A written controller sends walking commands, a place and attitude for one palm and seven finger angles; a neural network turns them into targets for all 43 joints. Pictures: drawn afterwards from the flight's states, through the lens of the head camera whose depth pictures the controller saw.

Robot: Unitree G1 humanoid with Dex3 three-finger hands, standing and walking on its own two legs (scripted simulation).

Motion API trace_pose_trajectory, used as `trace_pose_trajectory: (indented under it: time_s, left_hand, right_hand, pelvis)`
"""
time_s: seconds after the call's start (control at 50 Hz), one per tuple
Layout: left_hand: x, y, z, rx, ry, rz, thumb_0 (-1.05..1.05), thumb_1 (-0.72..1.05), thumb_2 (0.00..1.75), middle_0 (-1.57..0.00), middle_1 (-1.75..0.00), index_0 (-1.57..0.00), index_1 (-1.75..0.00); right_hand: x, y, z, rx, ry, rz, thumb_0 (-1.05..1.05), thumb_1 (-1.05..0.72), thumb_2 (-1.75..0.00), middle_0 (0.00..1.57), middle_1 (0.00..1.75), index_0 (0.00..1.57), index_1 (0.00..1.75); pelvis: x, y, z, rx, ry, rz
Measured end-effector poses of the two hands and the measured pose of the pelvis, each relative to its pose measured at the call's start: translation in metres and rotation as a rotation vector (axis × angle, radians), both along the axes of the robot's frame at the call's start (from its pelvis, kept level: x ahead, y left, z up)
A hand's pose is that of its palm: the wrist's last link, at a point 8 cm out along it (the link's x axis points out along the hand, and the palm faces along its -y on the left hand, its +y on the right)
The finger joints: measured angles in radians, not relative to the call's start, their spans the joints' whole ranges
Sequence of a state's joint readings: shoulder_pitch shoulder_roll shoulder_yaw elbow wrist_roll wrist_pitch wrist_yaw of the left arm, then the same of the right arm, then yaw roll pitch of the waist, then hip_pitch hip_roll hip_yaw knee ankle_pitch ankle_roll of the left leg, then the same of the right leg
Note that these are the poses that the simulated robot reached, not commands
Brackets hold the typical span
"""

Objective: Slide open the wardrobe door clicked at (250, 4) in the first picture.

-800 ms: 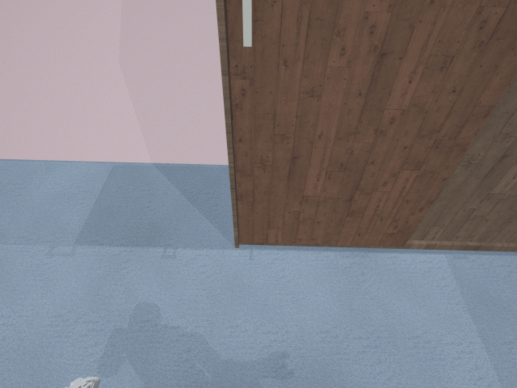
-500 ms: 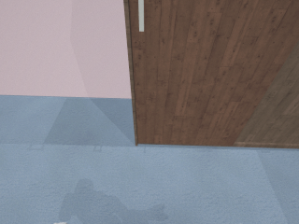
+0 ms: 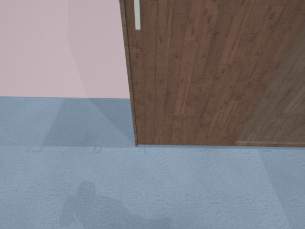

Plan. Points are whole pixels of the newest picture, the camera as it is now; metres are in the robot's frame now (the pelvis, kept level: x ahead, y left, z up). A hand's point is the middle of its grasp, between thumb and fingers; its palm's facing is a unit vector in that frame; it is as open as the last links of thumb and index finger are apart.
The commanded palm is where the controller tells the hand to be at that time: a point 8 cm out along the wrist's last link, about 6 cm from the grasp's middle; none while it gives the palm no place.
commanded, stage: stand and wait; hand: left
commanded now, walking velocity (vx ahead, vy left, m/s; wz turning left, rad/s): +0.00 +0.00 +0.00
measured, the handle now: (137, 7) +0.82 +0.10 +0.24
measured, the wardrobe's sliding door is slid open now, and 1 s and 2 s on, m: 0.00 0.00 0.00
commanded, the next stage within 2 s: look at it before walking up in 0.02 s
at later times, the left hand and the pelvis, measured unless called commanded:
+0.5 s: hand out of the picture +0.08 +0.25 -0.15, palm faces -0.03 -0.94 -0.34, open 7.4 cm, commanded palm none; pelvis +0.00 +0.00 +0.00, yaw +0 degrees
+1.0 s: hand out of the picture +0.05 +0.21 -0.18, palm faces +0.00 -0.97 -0.24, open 7.4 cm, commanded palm none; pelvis +0.03 +0.00 -0.01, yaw +0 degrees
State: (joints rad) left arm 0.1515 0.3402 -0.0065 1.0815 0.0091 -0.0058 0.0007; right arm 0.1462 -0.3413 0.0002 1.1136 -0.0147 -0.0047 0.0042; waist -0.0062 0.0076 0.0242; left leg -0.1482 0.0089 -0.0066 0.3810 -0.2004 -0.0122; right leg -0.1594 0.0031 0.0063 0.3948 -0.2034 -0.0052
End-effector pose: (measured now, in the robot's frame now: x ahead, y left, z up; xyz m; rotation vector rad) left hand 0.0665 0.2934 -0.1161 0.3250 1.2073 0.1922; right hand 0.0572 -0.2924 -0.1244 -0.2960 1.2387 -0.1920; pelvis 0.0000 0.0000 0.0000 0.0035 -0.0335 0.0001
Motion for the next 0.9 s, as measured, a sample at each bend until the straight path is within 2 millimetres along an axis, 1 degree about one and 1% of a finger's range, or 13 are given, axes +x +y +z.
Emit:
trace_pose_trajectory:
  time_s: [0.24, 0.62, 0.8, 0.84, 0.9]
  left_hand:
    - [0.008, -0.005, 0.001, -0.010, -0.022, -0.008, 0.00, 0.90, 0.90, -0.21, -0.30, -0.20, -0.30]
    - [0.003, -0.002, 0.000, -0.004, 0.005, 0.004, 0.00, 0.90, 0.90, -0.21, -0.30, -0.20, -0.30]
    - [0.004, -0.002, 0.000, -0.004, 0.006, 0.009, 0.00, 0.90, 0.90, -0.21, -0.30, -0.20, -0.30]
    - [0.003, -0.004, -0.002, -0.006, 0.010, 0.016, 0.00, 0.90, 0.90, -0.20, -0.30, -0.20, -0.30]
    - [-0.002, -0.013, -0.009, -0.032, 0.032, 0.024, 0.00, 0.90, 0.90, -0.20, -0.30, -0.20, -0.30]
  right_hand:
    - [0.006, 0.003, 0.001, 0.007, -0.019, 0.008, 0.01, -0.91, -0.90, 0.20, 0.30, 0.20, 0.30]
    - [0.016, 0.001, 0.003, 0.001, -0.021, 0.016, 0.01, -0.91, -0.90, 0.20, 0.30, 0.20, 0.30]
    - [0.020, 0.002, 0.004, -0.001, -0.021, 0.018, 0.01, -0.91, -0.90, 0.20, 0.30, 0.20, 0.30]
    - [0.020, 0.004, 0.002, 0.003, -0.018, 0.017, 0.01, -0.91, -0.90, 0.20, 0.30, 0.20, 0.30]
    - [0.015, 0.014, -0.004, 0.025, -0.001, 0.009, 0.01, -0.91, -0.90, 0.20, 0.29, 0.20, 0.30]
  pelvis:
    - [-0.001, -0.001, 0.001, 0.000, 0.002, 0.000]
    - [0.004, -0.001, 0.002, -0.001, 0.005, 0.000]
    - [0.007, -0.001, 0.002, -0.001, 0.005, 0.002]
    - [0.009, -0.001, 0.001, -0.002, 0.006, 0.000]
    - [0.015, -0.001, -0.001, -0.002, 0.010, -0.005]
